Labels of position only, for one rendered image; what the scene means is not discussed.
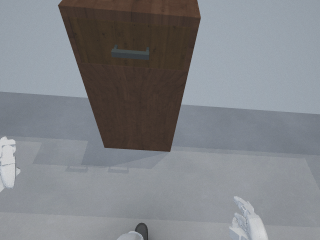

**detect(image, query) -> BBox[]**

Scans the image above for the cabinet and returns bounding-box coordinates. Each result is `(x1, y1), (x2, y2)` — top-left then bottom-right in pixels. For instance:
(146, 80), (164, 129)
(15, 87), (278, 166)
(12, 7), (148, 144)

(58, 0), (201, 152)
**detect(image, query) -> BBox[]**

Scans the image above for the drawer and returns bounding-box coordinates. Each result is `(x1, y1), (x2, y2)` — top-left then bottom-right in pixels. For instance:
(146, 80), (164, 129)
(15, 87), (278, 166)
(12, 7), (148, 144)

(69, 17), (191, 71)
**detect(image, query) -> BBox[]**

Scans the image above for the left robot foot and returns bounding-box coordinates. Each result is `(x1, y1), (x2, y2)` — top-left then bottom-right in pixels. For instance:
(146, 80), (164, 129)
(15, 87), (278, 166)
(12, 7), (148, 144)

(135, 223), (148, 240)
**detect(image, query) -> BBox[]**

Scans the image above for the handle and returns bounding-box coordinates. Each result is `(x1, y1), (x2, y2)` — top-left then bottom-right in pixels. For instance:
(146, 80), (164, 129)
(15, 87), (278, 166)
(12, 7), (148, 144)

(111, 44), (150, 60)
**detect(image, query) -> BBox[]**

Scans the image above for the robot left hand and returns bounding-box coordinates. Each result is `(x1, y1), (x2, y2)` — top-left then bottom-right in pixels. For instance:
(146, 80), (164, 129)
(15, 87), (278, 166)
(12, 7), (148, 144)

(0, 136), (21, 192)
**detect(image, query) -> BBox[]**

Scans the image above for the robot right hand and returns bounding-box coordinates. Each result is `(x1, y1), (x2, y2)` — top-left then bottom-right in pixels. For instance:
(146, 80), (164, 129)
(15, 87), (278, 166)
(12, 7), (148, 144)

(229, 196), (269, 240)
